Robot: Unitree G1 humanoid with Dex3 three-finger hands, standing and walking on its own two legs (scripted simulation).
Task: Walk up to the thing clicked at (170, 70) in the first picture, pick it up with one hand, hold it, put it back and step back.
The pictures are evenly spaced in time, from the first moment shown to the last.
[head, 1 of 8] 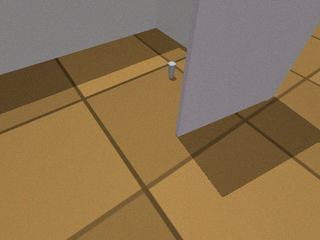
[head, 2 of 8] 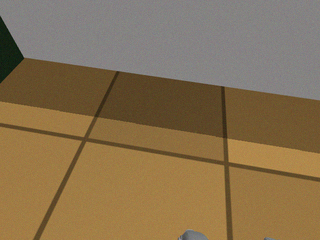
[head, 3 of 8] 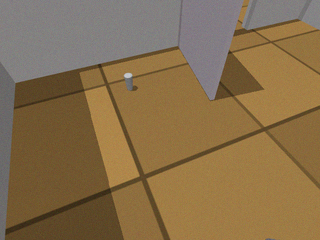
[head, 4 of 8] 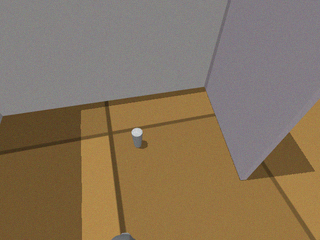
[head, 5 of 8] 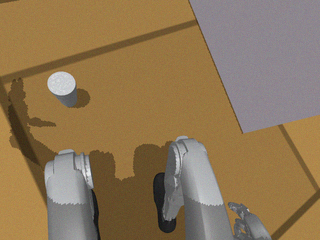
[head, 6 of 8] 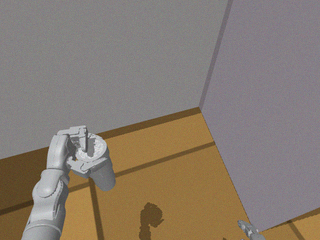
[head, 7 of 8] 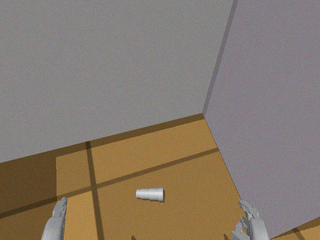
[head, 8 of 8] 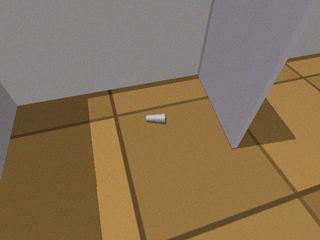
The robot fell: no
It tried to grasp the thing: yes
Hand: left
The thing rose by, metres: 0.64
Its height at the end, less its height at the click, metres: -0.05
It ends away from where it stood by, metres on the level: 0.13
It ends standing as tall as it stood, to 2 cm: no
